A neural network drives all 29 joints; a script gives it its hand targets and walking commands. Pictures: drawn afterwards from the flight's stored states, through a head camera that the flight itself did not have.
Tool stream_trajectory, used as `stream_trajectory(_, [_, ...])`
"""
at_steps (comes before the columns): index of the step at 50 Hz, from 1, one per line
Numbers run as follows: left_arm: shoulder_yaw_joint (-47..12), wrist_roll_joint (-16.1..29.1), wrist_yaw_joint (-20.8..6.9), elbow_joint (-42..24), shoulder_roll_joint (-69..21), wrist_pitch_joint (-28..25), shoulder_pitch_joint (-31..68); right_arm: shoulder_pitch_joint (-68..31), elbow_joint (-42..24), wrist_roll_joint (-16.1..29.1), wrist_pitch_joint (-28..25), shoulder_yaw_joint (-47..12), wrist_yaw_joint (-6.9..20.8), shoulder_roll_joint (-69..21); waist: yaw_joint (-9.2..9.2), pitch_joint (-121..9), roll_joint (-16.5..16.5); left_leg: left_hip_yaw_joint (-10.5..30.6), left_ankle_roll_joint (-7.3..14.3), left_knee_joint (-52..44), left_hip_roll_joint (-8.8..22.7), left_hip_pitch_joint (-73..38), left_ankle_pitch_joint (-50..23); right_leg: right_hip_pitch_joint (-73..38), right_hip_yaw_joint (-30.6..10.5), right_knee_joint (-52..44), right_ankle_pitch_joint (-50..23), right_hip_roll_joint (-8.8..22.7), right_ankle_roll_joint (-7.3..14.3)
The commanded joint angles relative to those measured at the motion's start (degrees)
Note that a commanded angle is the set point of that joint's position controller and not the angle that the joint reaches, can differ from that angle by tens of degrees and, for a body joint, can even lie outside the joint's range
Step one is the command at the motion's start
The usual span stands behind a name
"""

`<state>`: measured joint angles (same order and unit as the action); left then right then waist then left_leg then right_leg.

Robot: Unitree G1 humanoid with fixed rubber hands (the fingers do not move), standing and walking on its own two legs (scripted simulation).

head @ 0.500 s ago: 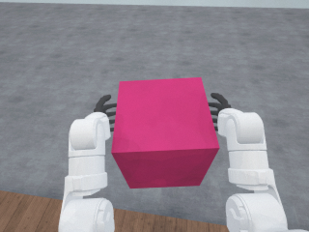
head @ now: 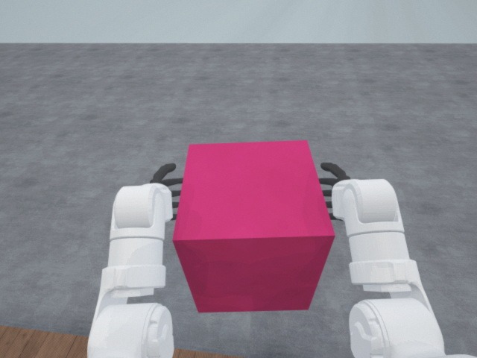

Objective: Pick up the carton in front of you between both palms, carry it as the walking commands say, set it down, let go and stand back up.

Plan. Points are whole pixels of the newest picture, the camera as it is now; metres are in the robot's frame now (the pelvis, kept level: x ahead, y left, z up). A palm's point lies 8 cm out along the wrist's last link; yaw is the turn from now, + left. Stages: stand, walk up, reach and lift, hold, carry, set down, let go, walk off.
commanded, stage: carry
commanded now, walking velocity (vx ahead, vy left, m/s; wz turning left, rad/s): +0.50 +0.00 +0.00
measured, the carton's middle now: (250, 229) +0.34 +0.00 +0.05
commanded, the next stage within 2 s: none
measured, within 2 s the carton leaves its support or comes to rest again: neither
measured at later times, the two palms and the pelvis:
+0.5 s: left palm (165, 148) +0.52 +0.18 +0.11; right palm (306, 143) +0.51 -0.12 +0.12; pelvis +0.16 +0.02 -0.01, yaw -1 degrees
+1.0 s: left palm (212, 103) +0.78 +0.09 +0.07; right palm (316, 105) +0.76 -0.21 +0.06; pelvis +0.42 -0.03 -0.07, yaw +0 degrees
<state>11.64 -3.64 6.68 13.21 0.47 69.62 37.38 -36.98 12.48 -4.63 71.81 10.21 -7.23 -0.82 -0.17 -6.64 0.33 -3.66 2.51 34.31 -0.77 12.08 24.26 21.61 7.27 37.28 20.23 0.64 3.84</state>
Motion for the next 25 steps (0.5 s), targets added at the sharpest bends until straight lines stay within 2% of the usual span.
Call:
stream_trajectory(1, [-31.5, 24.2, -14.2, -3.1, -65.7, -1.1, 40.9, -45.5, -7.7, 25.6, -3.8, -31.0, 13.5, -62.5, -1.06, -10.0, 6.7, 16.6, 8.6, -9.7, 14.3, -6.2, -10.1, 4.3, -0.3, -1.0, 3.3, 0.2, 0.6])
stream_trajectory(3, [-30.9, 24.0, -14.2, -2.3, -65.5, -1.3, 40.3, -45.5, -7.5, 25.9, -4.0, -31.3, 13.3, -62.8, -0.06, -13.0, 4.1, 11.4, 6.2, -3.8, 11.4, -2.4, -14.1, -4.4, -2.5, -3.8, 0.3, 0.7, 1.7])
stream_trajectory(4, [-30.5, 23.8, -14.1, -1.5, -65.2, -1.4, 39.0, -45.7, -7.5, 26.0, -4.1, -31.5, 13.2, -63.1, 1.41, -14.8, -1.0, 5.6, 3.4, 3.9, 7.3, 5.6, -15.3, -14.3, -9.0, -6.6, -4.8, 4.1, 3.8])
stream_trajectory(5, [-29.7, 23.4, -13.9, -1.0, -64.1, -1.7, 37.8, -46.2, -7.5, 26.2, -3.9, -31.4, 13.2, -63.3, 3.21, -17.2, -12.2, -1.3, 0.1, 16.2, 1.9, 16.9, -9.3, -25.4, -22.5, -10.1, -13.8, 12.6, 8.1])
stream_trajectory(6, [-29.4, 23.4, -13.8, -1.1, -63.6, -1.7, 36.5, -46.2, -7.3, 26.3, -4.0, -31.3, 13.1, -62.9, 4.44, -16.7, -17.2, -1.5, -0.8, 24.6, -1.4, 30.4, 8.4, -34.0, -33.3, -13.8, -21.5, 18.3, 12.3])
stream_trajectory(7, [-29.8, 24.0, -13.7, -3.2, -63.9, -1.8, 38.0, -46.5, -7.6, 26.4, -4.2, -31.4, 13.0, -63.6, 4.51, -16.2, -11.9, 1.5, 0.0, 30.2, 0.1, 34.6, 12.6, -35.1, -35.8, -13.8, -22.9, 20.1, 14.1])
stream_trajectory(8, [-31.1, 25.1, -13.6, -5.8, -64.6, -1.8, 41.0, -46.5, -8.1, 26.5, -4.3, -31.5, 12.9, -64.2, 4.53, -16.6, -6.5, 2.7, 0.4, 33.3, 1.9, 36.3, 11.6, -34.3, -34.6, -13.0, -21.8, 20.4, 14.3])
stream_trajectory(9, [-32.6, 26.3, -13.5, -8.9, -65.3, -1.9, 44.4, -46.5, -8.9, 26.4, -4.4, -31.3, 12.6, -64.5, 4.47, -16.8, -3.7, 3.4, 0.9, 33.2, 3.3, 36.4, 8.9, -32.6, -31.9, -13.4, -18.9, 19.6, 13.2])
stream_trajectory(10, [-33.9, 27.4, -13.3, -11.6, -65.7, -1.8, 46.7, -46.5, -9.9, 26.3, -4.3, -31.1, 12.3, -64.3, 3.95, -16.9, -2.9, 3.8, 0.9, 31.2, 4.1, 35.0, 5.5, -30.2, -28.7, -14.5, -15.1, 18.2, 11.6])
stream_trajectory(11, [-34.9, 28.2, -13.2, -13.4, -66.0, -1.7, 47.7, -46.2, -10.8, 26.1, -4.0, -31.0, 11.9, -63.9, 3.34, -17.0, -3.4, 3.3, 0.4, 28.3, 4.1, 32.7, 2.8, -27.6, -25.6, -15.7, -12.6, 16.8, 10.4])
stream_trajectory(13, [-35.8, 29.0, -13.1, -14.8, -66.2, -1.4, 47.2, -45.1, -12.0, 25.5, -3.5, -31.1, 11.1, -63.1, 3.37, -16.4, -4.9, 2.3, -0.5, 21.2, 4.0, 29.5, -2.1, -24.5, -21.2, -17.7, -12.7, 15.2, 9.7])
stream_trajectory(15, [-36.0, 28.9, -13.2, -14.1, -66.0, -1.0, 45.1, -43.5, -11.9, 24.5, -3.2, -31.0, 10.8, -62.1, 3.69, -15.9, -5.5, 1.0, -1.0, 11.8, 3.2, 24.6, -7.9, -22.0, -16.4, -17.4, -17.8, 13.3, 8.5])
stream_trajectory(16, [-36.1, 28.6, -13.4, -13.2, -66.0, -0.9, 44.0, -42.6, -11.3, 23.9, -3.1, -30.9, 10.7, -61.6, 3.61, -15.8, -6.4, -0.6, -1.0, 7.2, 1.8, 21.6, -10.7, -21.3, -13.7, -16.6, -22.2, 11.9, 7.4])
stream_trajectory(18, [-35.9, 27.9, -13.8, -11.1, -65.8, -1.0, 41.8, -41.1, -10.4, 23.2, -3.2, -31.1, 10.9, -60.9, 3.76, -16.4, -8.8, -3.7, -0.8, 1.4, -0.6, 16.1, -12.3, -21.0, -10.2, -14.7, -26.2, 10.3, 5.8])
stream_trajectory(19, [-35.8, 27.3, -14.0, -9.8, -65.8, -1.1, 40.8, -40.7, -9.7, 22.9, -3.1, -31.2, 11.2, -60.8, 3.36, -17.0, -9.7, -5.3, -0.4, 1.3, -1.8, 12.2, -13.3, -19.4, -8.5, -12.8, -28.6, 10.0, 4.9])
stream_trajectory(20, [-35.7, 27.0, -14.1, -8.6, -65.9, -1.2, 40.0, -40.3, -8.9, 22.6, -3.2, -31.2, 11.5, -60.9, 2.14, -17.8, -8.8, -5.7, 0.3, -2.8, -2.5, 7.3, -14.7, -18.0, -6.4, -8.9, -31.3, 9.2, 3.7])
stream_trajectory(21, [-35.9, 26.7, -14.2, -7.6, -66.1, -1.3, 39.6, -39.3, -7.5, 22.4, -3.3, -30.9, 11.9, -61.0, 0.23, -19.8, -6.5, -5.6, 1.6, -6.3, -2.5, -1.0, -15.6, -14.9, -3.5, -2.1, -33.6, 7.7, 2.2])
stream_trajectory(22, [-35.7, 26.2, -14.3, -6.5, -66.0, -1.4, 39.4, -37.3, -5.8, 22.2, -3.5, -30.3, 12.3, -60.8, -1.80, -22.6, -2.0, 3.6, 3.9, -7.0, 4.5, -11.8, -14.0, -7.0, -2.0, 7.2, -25.3, 6.1, -0.2])
stream_trajectory(23, [-35.6, 26.0, -14.5, -4.9, -66.1, -1.4, 38.4, -36.4, -5.0, 21.8, -3.7, -29.4, 12.6, -59.5, -2.57, -25.4, 9.2, 26.7, 8.7, -9.3, 17.8, -20.6, -12.9, 5.7, -1.7, 19.5, -6.7, 0.4, -2.0])
stream_trajectory(24, [-35.1, 25.6, -14.7, -4.0, -67.5, -1.7, 39.3, -37.6, -5.3, 21.5, -4.2, -29.1, 12.9, -59.5, -3.20, -23.5, 18.3, 37.3, 13.8, -11.3, 20.5, -26.2, -18.1, 19.8, -6.1, 27.1, 12.8, -4.3, -1.7])
stream_trajectory(25, [-34.9, 25.5, -14.7, -4.9, -67.9, -2.2, 40.7, -39.4, -7.2, 22.2, -4.6, -29.6, 13.3, -60.5, -2.79, -22.4, 14.0, 34.4, 13.9, -10.0, 20.3, -24.7, -19.4, 22.3, -9.6, 31.0, 12.4, -0.9, -0.7])
